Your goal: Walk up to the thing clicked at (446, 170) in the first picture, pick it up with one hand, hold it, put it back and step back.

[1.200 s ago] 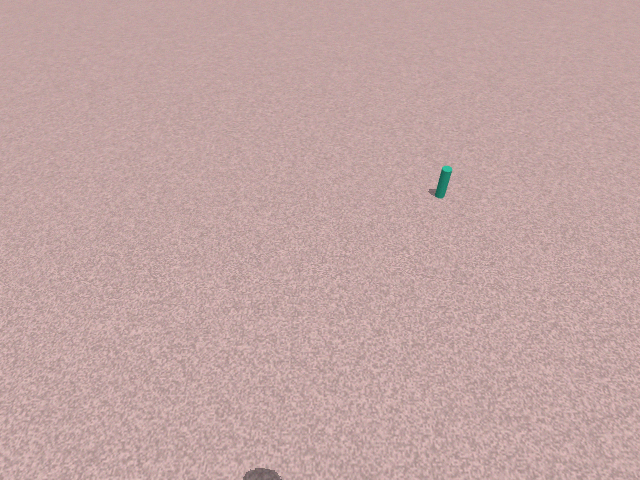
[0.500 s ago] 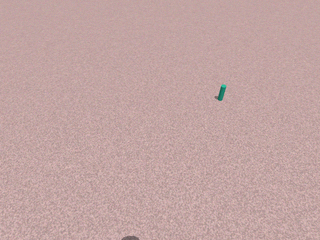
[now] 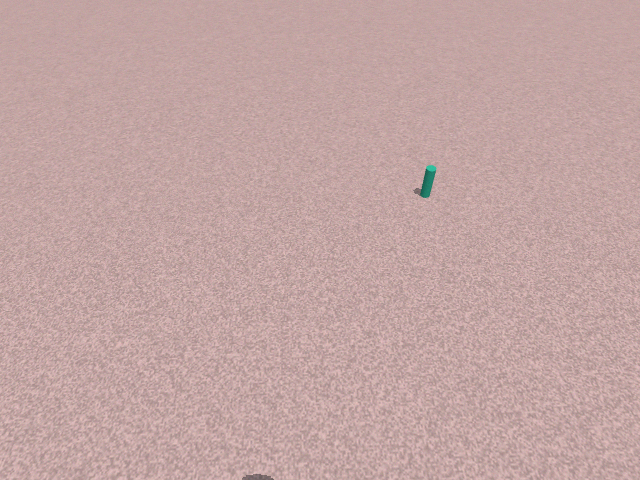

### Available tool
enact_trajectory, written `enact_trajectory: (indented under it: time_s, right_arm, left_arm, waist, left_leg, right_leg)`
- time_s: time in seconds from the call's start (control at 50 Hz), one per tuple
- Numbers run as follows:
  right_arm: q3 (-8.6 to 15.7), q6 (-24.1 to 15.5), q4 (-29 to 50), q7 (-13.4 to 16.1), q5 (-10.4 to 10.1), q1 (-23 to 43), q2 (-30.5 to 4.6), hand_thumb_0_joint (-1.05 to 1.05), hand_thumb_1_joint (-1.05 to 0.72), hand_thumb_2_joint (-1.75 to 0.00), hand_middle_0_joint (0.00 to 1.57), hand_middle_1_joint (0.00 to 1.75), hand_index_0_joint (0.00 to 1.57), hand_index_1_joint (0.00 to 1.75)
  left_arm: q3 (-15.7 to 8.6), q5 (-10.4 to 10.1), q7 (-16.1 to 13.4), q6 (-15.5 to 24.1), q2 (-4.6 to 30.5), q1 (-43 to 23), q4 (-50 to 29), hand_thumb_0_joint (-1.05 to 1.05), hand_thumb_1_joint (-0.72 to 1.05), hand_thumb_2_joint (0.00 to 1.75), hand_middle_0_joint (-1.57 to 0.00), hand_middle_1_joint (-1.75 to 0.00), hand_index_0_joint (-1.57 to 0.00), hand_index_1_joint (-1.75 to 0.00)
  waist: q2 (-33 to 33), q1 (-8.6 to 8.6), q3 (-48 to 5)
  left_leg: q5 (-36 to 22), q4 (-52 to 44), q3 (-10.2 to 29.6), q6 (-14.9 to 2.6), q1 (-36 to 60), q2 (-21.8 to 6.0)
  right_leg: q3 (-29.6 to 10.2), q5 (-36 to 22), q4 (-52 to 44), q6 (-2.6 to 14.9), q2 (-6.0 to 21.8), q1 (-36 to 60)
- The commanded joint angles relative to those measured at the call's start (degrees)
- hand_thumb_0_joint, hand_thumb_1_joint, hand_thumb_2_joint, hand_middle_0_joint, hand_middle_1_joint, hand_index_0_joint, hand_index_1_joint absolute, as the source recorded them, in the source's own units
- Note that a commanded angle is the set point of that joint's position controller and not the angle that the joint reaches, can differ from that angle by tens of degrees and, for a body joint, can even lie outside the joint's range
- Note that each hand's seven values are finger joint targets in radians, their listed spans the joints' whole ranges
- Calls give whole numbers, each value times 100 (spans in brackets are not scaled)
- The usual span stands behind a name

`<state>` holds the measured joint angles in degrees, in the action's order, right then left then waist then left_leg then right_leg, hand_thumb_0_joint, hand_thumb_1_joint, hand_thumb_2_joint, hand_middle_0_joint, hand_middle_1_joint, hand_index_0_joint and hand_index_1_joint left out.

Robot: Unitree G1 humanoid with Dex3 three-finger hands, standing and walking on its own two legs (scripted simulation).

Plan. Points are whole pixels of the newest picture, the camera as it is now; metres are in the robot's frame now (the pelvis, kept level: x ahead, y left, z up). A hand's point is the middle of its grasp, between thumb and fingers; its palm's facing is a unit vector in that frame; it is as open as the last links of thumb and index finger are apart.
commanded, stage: walk up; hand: left
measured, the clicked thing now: (428, 181) +1.45 -0.40 -0.70
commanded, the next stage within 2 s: none
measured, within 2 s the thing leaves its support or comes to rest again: neither
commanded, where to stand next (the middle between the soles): +1.06 -0.45 m, yaw -24 degrees
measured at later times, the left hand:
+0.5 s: hand (244, 419) +0.24 +0.15 -0.14, palm faces -0.20 -0.91 -0.35, open 7.4 cm
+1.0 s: hand (335, 232) +0.61 +0.02 -0.13, palm faces -0.44 -0.81 -0.39, open 7.4 cm
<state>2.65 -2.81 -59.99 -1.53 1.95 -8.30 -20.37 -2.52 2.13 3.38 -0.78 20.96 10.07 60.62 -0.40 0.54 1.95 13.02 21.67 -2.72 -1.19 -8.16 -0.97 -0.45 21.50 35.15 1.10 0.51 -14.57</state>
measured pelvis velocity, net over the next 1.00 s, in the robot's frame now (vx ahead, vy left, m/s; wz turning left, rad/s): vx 0.38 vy -0.19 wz -0.37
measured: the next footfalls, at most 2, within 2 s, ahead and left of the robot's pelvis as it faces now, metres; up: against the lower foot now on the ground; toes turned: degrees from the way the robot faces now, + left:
right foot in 0.24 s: +0.16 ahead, -0.23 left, +0.00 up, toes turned -13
left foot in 0.62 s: +0.39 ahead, -0.02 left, +0.00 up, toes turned -10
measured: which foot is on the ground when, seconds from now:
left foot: down 0.00-0.26, up 0.28-0.60, down 0.62-1.00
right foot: up 0.00-0.22, down 0.24-0.64, up 0.66-0.98, down 1.00-1.00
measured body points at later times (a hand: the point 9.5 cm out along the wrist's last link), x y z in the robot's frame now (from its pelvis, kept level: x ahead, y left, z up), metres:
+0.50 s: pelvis +0.15 -0.11 -0.01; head +0.16 -0.12 +0.44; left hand +0.25 +0.20 -0.12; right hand +0.17 -0.45 -0.12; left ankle +0.26 +0.01 -0.71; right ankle +0.12 -0.22 -0.74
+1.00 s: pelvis +0.38 -0.19 -0.02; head +0.40 -0.21 +0.43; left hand +0.63 +0.06 -0.11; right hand +0.25 -0.50 -0.13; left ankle +0.35 -0.02 -0.74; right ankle +0.45 -0.34 -0.74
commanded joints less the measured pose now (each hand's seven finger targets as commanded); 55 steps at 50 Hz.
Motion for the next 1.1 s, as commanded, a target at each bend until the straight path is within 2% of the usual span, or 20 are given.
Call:
enact_trajectory:
  time_s: [0.0, 0.12, 0.2, 0.22, 0.24, 0.26, 0.32, 0.38, 0.52, 0.58, 0.6, 0.62, 0.64, 0.72, 0.82, 0.92, 0.98, 1.0, 1.02, 1.08]
  right_arm:
    - [649, -299, 657, 154, -1, -334, -2031, 0, -90, -90, 20, 30, 20, 30]
    - [677, -312, 1078, 9, 95, 223, -2039, 0, -90, -90, 20, 30, 20, 30]
    - [585, -203, 1148, 0, 102, 433, -1835, 0, -90, -90, 20, 30, 20, 30]
    - [453, -159, 1147, -13, 119, 221, -1518, 0, -90, -90, 20, 30, 20, 30]
    - [247, -184, 1447, -49, -11, 222, -990, 0, -90, -90, 20, 30, 20, 30]
    - [366, -169, 1497, -35, -24, 277, -1535, 0, -90, -90, 20, 30, 20, 30]
    - [454, -156, 1072, -85, -154, -214, -1826, 0, -90, -90, 20, 30, 20, 30]
    - [474, -120, 971, -195, -102, -691, -1710, 0, -90, -90, 20, 30, 20, 30]
    - [525, -252, 1395, -240, -26, -236, -1528, 0, -90, -90, 20, 30, 20, 30]
    - [636, -375, 1174, -147, -1, -1238, -1629, 0, -90, -90, 20, 30, 20, 30]
    - [750, -433, 1046, -71, 49, -1960, -1916, 0, -90, -90, 20, 30, 20, 30]
    - [818, -494, 1162, -19, 92, -2181, -2347, 0, -90, -90, 20, 30, 20, 30]
    - [836, -477, 1320, -45, -121, -1568, -2506, 0, -90, -90, 20, 30, 20, 30]
    - [545, -496, 1459, -23, -153, -1064, -1824, 0, -90, -90, 20, 30, 20, 30]
    - [537, -476, 1490, -18, -101, -1240, -1931, 0, -90, -90, 20, 30, 20, 30]
    - [546, -345, 1572, -36, -145, -1014, -1992, 0, -90, -90, 20, 30, 20, 30]
    - [371, -283, 1631, -27, -125, -1046, -1632, 0, -90, -90, 20, 30, 20, 30]
    - [212, -281, 1740, -26, -149, -1329, -1184, 0, -90, -90, 20, 30, 20, 30]
    - [264, -248, 1758, -12, -218, -1294, -1498, 0, -90, -90, 20, 30, 20, 30]
    - [340, -150, 1404, 15, -230, -1152, -1724, 0, -90, -90, 20, 30, 20, 30]
  left_arm:
    - [-424, 20, 185, 175, 1395, -714, -1047, 0, 90, 90, -20, -30, -20, -30]
    - [-529, -17, 458, 174, 1366, -394, -1078, 0, 90, 90, -20, -30, -20, -30]
    - [-671, 5, 335, 253, 1533, 900, -706, 0, 90, 90, -20, -30, -20, -30]
    - [-813, 10, 215, 321, 1822, 1776, -515, 0, 90, 90, -20, -30, -20, -30]
    - [-942, 24, 96, 369, 2439, 2074, -635, 0, 90, 90, -20, -30, -20, -30]
    - [-874, -108, 98, 379, 2620, 1528, -915, 0, 90, 90, -20, -30, -20, -30]
    - [-707, -196, -11, 418, 2181, 384, -1293, 0, 90, 90, -20, -30, -20, -30]
    - [-606, -160, -7, 471, 1955, 347, -1366, 0, 90, 90, -20, -30, -20, -30]
    - [-569, -126, 6, 562, 1896, 469, -1644, 0, 90, 90, -20, -30, -20, -30]
    - [-422, -106, -3, 560, 1606, 270, -1750, 0, 90, 90, -20, -30, -20, -30]
    - [-330, -120, -8, 567, 1287, 446, -1769, 0, 90, 90, -20, -30, -20, -30]
    - [-230, -185, -42, 578, 895, 689, -1793, 0, 90, 90, -20, -30, -20, -30]
    - [-305, -130, -131, 552, 1513, 837, -1662, 0, 90, 90, -20, -30, -20, -30]
    - [-365, -219, -37, 574, 1611, 770, -1376, 0, 90, 90, -20, -30, -20, -30]
    - [-296, -191, 147, 501, 1279, -6, -1666, 0, 90, 90, -20, -30, -20, -30]
    - [-351, -174, 203, 463, 1212, -133, -1583, 0, 90, 90, -20, -30, -20, -30]
    - [-588, -162, 81, 518, 1648, 1058, -1212, 0, 90, 90, -20, -30, -20, -30]
    - [-768, -131, -20, 567, 2171, 1642, -1164, 0, 90, 90, -20, -30, -20, -30]
    - [-772, -209, -52, 588, 2559, 1621, -1316, 0, 90, 90, -20, -30, -20, -30]
    - [-606, -335, -140, 581, 2073, 652, -1522, 0, 90, 90, -20, -30, -20, -30]
  waist:
    - [315, -312, -47]
    - [978, -61, 344]
    - [-149, 597, -141]
    - [-1309, 995, -491]
    - [-2802, 1068, -184]
    - [-1791, 717, -10]
    - [-648, 67, 309]
    - [-870, -62, 317]
    - [-453, 68, 254]
    - [83, -549, -66]
    - [1126, -885, -527]
    - [1908, -803, -524]
    - [1186, -543, -353]
    - [805, -227, 143]
    - [883, -344, 100]
    - [822, -218, -81]
    - [-428, 543, -660]
    - [-1771, 739, -1007]
    - [-1746, 700, -1003]
    - [-502, 240, -116]
  left_leg:
    - [2376, -1393, 2093, -1138, 1057, -2340]
    - [1871, -1099, 179, -795, -425, -1622]
    - [1961, 1010, -563, -559, -1421, -1107]
    - [1433, 3047, -805, -416, -1976, -608]
    - [2274, 4686, -663, -65, -3556, 162]
    - [1977, 4914, 241, 42, -3399, -103]
    - [862, 4402, 487, -13, -2810, -739]
    - [687, 3279, 289, 66, -1939, -650]
    - [1, 1611, 2, 93, -1293, -446]
    - [-46, 1089, -200, -46, 741, -136]
    - [1131, 341, 775, -322, 1662, -703]
    - [2517, -822, 3653, -731, 1967, -2271]
    - [3100, -1270, 4450, -1231, 1259, -2681]
    - [545, -808, 1622, -1051, 417, -1784]
    - [-1663, -552, 341, -1164, 415, -1646]
    - [-771, -167, -107, -801, -134, -1426]
    - [-969, 2234, -553, -468, -1068, -959]
    - [522, 3900, -608, -241, -2193, -375]
    - [1677, 4648, -144, -93, -3133, 81]
    - [823, 4708, 574, -120, -2829, -639]
  right_leg:
    - [-683, 88, 1866, 16, 737, -2583]
    - [138, -519, 453, -117, 670, -831]
    - [742, -740, 39, -32, 145, 1163]
    - [329, 159, -497, 138, 48, 2095]
    - [-2448, 1926, -1993, 658, 1328, 2160]
    - [-4463, 2994, -2921, 1307, 2212, 1193]
    - [-2880, 2201, -2547, 1102, 1655, 422]
    - [-1697, 1214, -2383, 1010, 1152, -293]
    - [-1322, 607, -2030, 1012, 1134, -377]
    - [-789, -184, -529, 735, 739, -1433]
    - [-310, -694, 1354, 535, 202, -1936]
    - [-244, 695, 2924, 166, -643, -3052]
    - [-785, 822, 3471, 261, -258, -2887]
    - [-623, -212, 2695, 54, 417, -2375]
    - [-77, -414, 1044, -88, 451, -1827]
    - [481, -1421, -34, 85, 130, -446]
    - [317, -976, -522, 295, -43, 1773]
    - [-1562, 335, -1031, 597, 1025, 2635]
    - [-4147, 797, -2030, 1376, 2231, 2686]
    - [-2520, -94, -1890, 1276, 1683, 1143]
